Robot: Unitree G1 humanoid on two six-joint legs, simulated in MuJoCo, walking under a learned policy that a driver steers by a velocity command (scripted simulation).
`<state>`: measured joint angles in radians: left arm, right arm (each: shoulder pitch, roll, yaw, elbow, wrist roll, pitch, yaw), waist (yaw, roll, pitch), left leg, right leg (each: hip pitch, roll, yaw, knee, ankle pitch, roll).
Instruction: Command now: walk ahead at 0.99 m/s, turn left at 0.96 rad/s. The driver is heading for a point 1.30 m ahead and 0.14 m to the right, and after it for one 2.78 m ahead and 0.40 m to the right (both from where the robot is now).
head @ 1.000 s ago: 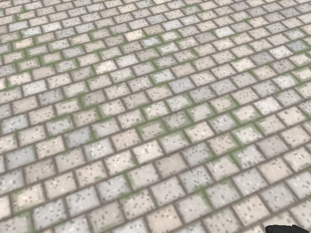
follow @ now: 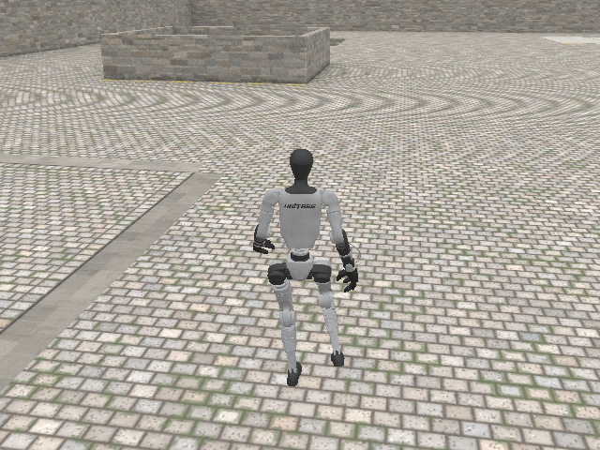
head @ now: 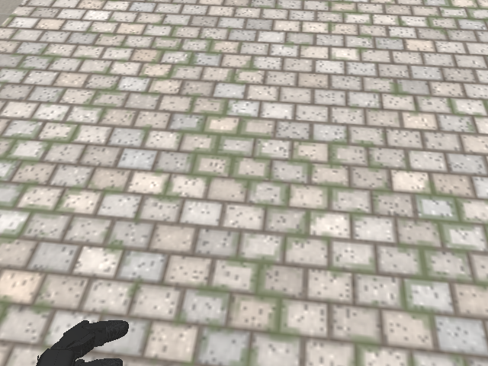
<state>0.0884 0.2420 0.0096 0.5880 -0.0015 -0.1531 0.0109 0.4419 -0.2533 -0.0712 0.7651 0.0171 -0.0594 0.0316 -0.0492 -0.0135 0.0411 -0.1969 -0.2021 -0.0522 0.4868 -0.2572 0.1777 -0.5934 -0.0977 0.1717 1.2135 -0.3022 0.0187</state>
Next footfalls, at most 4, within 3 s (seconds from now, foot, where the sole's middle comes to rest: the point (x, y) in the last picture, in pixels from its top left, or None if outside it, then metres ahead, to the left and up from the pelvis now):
0.24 right None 0.44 -0.17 -0.77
0.72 left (178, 271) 0.80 0.20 -0.77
1.18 right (254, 172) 1.20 -0.06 -0.77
1.62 left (247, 98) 1.64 -0.05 -0.77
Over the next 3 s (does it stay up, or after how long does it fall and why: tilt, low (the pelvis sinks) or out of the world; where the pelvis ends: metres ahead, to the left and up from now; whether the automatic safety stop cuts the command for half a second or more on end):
stays up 2.50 -0.37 -0.02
